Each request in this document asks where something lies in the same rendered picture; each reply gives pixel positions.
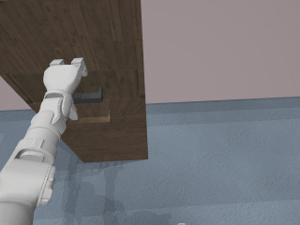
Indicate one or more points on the robot left forearm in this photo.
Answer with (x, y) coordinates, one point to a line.
(43, 136)

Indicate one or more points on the left robot hand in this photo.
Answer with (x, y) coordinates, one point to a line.
(59, 76)

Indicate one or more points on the cabinet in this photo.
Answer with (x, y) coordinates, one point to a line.
(108, 35)

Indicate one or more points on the handle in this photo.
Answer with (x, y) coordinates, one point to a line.
(91, 122)
(84, 98)

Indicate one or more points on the left robot upper arm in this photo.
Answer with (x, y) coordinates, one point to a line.
(26, 185)

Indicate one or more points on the drawer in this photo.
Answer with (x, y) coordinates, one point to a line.
(116, 83)

